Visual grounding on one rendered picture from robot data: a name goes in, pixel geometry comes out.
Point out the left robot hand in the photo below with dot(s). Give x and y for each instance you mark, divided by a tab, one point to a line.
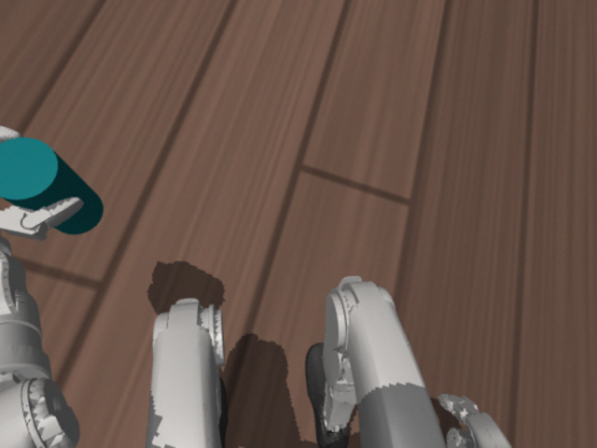
29	223

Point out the right robot foot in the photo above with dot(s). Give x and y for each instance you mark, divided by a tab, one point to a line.
316	385

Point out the right robot hand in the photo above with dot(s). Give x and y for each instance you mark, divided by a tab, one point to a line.
483	432

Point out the left robot arm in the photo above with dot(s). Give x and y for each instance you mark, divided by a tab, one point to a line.
33	410

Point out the can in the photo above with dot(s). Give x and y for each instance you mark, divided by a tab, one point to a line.
32	175

